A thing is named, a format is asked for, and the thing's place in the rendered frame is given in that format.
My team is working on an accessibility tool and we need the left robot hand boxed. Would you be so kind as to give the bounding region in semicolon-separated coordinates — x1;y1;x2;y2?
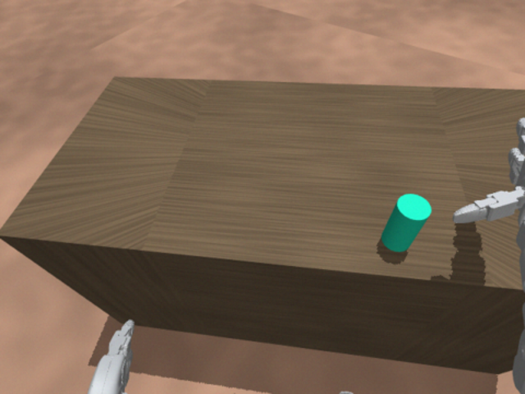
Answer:
87;319;135;394

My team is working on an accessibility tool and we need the right robot hand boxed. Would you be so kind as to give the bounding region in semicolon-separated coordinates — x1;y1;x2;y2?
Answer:
453;117;525;223

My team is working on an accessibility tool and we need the can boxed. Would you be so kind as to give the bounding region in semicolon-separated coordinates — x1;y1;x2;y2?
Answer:
381;194;431;252

